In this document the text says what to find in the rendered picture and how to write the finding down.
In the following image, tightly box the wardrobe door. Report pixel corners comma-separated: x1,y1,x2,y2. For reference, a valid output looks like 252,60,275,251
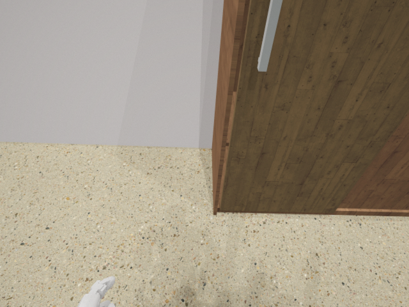
220,0,409,213
338,113,409,210

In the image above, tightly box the left robot hand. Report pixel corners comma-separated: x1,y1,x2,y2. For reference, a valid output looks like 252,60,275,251
78,276,115,307

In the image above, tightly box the handle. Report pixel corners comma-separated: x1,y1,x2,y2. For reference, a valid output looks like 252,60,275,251
258,0,282,72

